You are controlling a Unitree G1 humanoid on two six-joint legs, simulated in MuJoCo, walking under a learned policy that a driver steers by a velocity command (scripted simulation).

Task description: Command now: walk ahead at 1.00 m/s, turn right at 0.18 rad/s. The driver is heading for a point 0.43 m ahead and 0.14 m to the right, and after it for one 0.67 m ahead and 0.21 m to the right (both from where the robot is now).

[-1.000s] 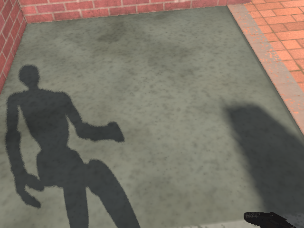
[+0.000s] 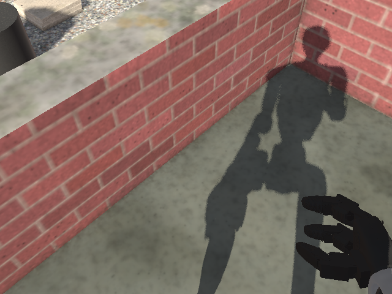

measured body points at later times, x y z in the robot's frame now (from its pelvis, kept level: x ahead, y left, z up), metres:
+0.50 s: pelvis +0.45 -0.07 -0.02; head +0.45 -0.09 +0.43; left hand +0.71 +0.12 -0.08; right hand +0.41 -0.35 -0.15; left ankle +0.23 +0.12 -0.65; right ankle +0.58 -0.16 -0.71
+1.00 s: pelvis +0.77 -0.17 +0.01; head +0.80 -0.20 +0.46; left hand +1.01 +0.00 -0.10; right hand +0.78 -0.48 -0.08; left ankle +0.94 -0.19 -0.71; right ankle +0.59 -0.19 -0.64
